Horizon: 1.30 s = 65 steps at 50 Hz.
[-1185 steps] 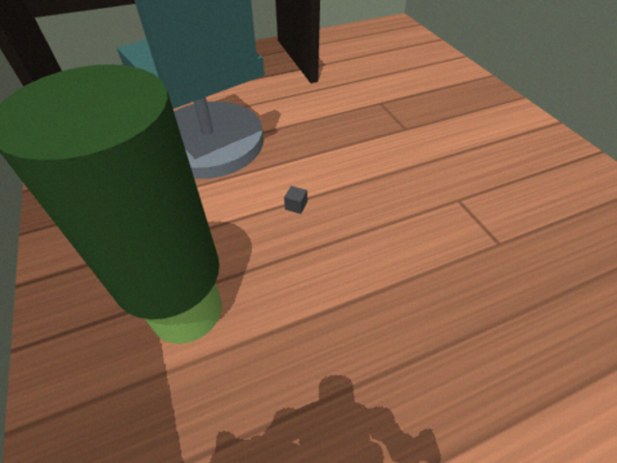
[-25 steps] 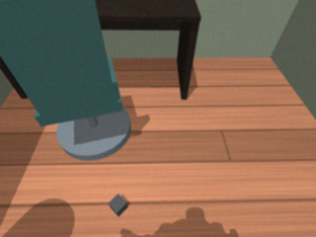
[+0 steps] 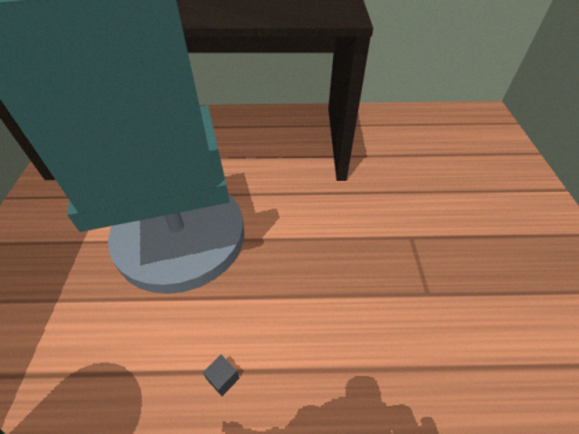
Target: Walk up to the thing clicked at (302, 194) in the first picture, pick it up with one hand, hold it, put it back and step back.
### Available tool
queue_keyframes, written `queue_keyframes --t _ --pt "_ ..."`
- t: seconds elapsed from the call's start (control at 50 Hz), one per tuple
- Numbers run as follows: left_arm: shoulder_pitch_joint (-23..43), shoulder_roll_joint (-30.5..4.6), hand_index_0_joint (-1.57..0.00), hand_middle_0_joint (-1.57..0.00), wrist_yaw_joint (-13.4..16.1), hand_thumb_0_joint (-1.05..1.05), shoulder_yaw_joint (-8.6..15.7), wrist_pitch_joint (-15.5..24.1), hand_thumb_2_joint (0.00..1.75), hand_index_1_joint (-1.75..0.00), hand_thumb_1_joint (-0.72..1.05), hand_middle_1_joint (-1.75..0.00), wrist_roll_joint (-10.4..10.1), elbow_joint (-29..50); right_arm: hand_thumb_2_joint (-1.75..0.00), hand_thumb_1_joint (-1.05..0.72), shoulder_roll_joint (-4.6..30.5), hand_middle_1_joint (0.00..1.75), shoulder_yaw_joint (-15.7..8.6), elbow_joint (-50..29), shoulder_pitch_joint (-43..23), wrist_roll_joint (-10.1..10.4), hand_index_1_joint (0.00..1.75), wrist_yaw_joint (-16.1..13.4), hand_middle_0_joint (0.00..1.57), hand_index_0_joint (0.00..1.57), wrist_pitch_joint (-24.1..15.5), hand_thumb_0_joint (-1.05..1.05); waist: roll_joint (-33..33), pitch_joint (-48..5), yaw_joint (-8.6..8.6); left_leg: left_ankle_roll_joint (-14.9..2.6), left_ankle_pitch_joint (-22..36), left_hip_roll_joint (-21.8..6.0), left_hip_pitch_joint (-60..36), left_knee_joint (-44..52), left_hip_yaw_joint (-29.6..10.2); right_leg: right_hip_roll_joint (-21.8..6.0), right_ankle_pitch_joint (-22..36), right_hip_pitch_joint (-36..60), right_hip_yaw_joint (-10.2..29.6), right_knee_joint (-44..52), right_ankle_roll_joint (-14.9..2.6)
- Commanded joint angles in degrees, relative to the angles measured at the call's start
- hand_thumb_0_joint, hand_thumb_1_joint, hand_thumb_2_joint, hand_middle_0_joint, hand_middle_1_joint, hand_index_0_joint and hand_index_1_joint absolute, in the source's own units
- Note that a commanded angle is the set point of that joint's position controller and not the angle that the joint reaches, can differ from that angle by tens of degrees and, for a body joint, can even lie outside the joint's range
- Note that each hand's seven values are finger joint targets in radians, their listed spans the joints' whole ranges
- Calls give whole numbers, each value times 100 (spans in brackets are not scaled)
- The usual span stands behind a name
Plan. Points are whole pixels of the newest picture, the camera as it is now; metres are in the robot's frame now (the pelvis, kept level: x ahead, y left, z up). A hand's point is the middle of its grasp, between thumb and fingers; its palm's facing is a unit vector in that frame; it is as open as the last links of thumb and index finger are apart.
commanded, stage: walk up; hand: left
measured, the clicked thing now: (221, 375) +0.43 +0.23 -0.74
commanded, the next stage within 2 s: stand in 0.02 s
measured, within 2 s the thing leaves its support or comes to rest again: neither
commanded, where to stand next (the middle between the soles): +0.03 +0.00 m, yaw +0 degrees
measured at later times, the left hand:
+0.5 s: hand out of the picture +0.08 +0.25 -0.16, palm faces -0.04 -0.94 -0.34, open 7.4 cm
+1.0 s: hand out of the picture +0.09 +0.24 -0.16, palm faces -0.04 -0.94 -0.34, open 7.4 cm
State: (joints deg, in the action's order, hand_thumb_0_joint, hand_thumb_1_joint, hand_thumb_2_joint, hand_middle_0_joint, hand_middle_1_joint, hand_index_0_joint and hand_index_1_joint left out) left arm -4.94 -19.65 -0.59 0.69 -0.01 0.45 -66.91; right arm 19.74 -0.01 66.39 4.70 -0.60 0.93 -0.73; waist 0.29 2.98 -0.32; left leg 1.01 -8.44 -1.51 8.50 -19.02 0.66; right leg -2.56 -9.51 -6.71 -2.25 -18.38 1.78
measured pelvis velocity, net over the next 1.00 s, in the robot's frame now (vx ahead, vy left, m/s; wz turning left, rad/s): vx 0.02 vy -0.01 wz -0.01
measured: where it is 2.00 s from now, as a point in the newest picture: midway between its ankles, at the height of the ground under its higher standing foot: outside the picture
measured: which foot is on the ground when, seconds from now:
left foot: down 0.00-1.00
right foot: down 0.00-1.00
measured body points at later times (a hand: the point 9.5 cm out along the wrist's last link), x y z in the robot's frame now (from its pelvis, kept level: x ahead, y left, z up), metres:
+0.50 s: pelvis +0.01 +0.00 +0.00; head +0.02 +0.00 +0.45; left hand +0.09 +0.30 -0.13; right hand +0.09 -0.31 -0.13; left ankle +0.02 +0.13 -0.75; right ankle +0.01 -0.14 -0.75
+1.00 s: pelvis +0.02 -0.01 +0.00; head +0.02 -0.01 +0.45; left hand +0.10 +0.29 -0.13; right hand +0.09 -0.31 -0.13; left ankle +0.02 +0.13 -0.75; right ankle +0.01 -0.14 -0.75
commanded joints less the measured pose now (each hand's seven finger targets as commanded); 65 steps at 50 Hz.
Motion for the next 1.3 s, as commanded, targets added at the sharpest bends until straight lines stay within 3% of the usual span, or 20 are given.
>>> queue_keyframes --t 0.0,0.1,0.26,0.4,0.46,0.6,0.66,0.9,1.1,1.14,1.28 --pt "237 -1228 -20 -20 80 0 186 155 90 -30 90 -30 23 402 -90 -90 1232 30 -240 -354 -275 -9 30 -113 20 20 -79 0 -83 -529 -3 -146 450 -628 -212 332 -545 -536 240 -39 487 332 -196" --pt "203 -1242 -20 -20 83 0 182 179 90 -30 90 -30 12 438 -90 -90 1243 30 -245 -346 -270 -4 30 -111 20 20 -99 0 33 -554 8 -141 695 -633 -241 336 -540 -548 422 12 496 309 -204" --pt "196 -1272 -20 -20 89 0 178 167 90 -30 90 -30 23 483 -90 -90 1245 30 -234 -380 -228 1 30 -103 20 20 -71 0 -5 -406 -23 -142 212 -586 -139 380 -509 -571 129 -41 527 382 -215" --pt "126 -1274 -20 -20 97 0 165 193 90 -30 90 -30 15 532 -90 -90 1268 30 -241 -400 -271 4 30 -109 20 20 -101 0 16 -618 10 -130 937 -646 -361 283 -506 -577 740 90 487 265 -213" --pt "142 -1285 -20 -20 101 0 158 186 90 -30 90 -30 8 532 -90 -90 1227 30 -225 -394 -259 10 30 -108 20 20 -75 0 -98 -497 10 -126 686 -617 -251 317 -518 -573 532 82 491 331 -203" --pt "118 -1293 -20 -20 104 0 158 189 90 -30 90 -30 12 556 -90 -90 1275 30 -242 -398 -180 1 30 -108 20 20 -72 0 -16 -591 -3 -148 825 -640 -317 262 -468 -593 753 187 506 307 -235" --pt "136 -1317 -20 -20 97 0 166 175 90 -30 90 -30 9 556 -90 -90 1237 30 -219 -389 -186 5 30 -111 20 20 -67 0 -20 -404 4 -117 469 -595 -171 370 -474 -572 424 91 535 366 -220" --pt "115 -1320 -20 -20 104 0 176 161 90 -30 90 -30 6 591 -90 -90 1245 30 -220 -416 -131 9 30 -132 20 20 -94 0 -38 -608 12 -136 1005 -677 -442 314 -453 -581 842 195 501 231 -256" --pt "83 -1307 -20 -20 93 0 160 158 90 -30 90 -30 8 582 -90 -90 1232 30 -213 -413 -121 7 30 -117 20 20 -73 0 -37 -322 4 -121 337 -610 -244 420 -436 -554 340 14 553 387 -246" --pt "68 -1316 -20 -20 103 0 165 168 90 -30 90 -30 17 605 -90 -90 1280 30 -240 -437 -161 -6 30 -112 20 20 -78 0 -30 -480 24 -136 591 -641 -373 363 -449 -564 540 66 537 334 -255" --pt "50 -1318 -20 -20 95 0 167 171 90 -30 90 -30 9 595 -90 -90 1256 30 -213 -434 -117 1 30 -122 20 20 -82 0 16 -462 28 -127 662 -630 -329 366 -436 -554 635 95 547 324 -238"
